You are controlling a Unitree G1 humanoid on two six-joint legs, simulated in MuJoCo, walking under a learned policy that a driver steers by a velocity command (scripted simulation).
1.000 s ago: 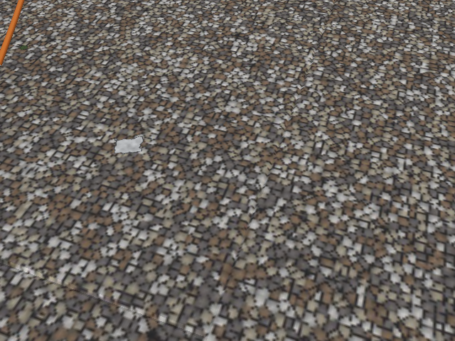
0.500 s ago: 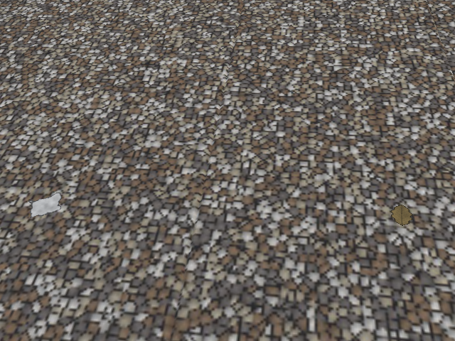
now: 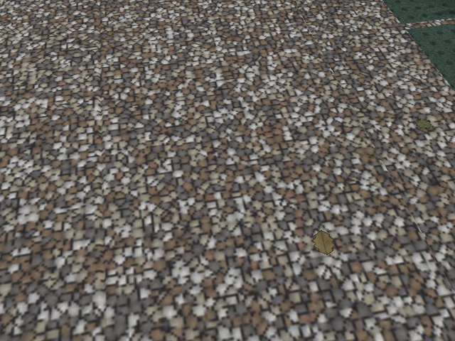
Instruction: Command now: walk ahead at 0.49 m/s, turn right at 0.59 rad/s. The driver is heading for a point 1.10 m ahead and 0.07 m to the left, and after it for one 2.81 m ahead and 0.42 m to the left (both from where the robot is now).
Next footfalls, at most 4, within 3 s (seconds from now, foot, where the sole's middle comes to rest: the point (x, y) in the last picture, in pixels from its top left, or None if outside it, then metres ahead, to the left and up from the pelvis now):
0.36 right None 0.34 -0.19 -0.77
0.92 left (222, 283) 0.64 0.05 -0.77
1.38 right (251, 213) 0.90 -0.05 -0.77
1.72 left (196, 254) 0.74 0.13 -0.77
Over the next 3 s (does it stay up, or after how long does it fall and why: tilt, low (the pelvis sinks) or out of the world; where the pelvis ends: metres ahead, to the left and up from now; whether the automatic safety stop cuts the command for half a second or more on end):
stays up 0.94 0.09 0.01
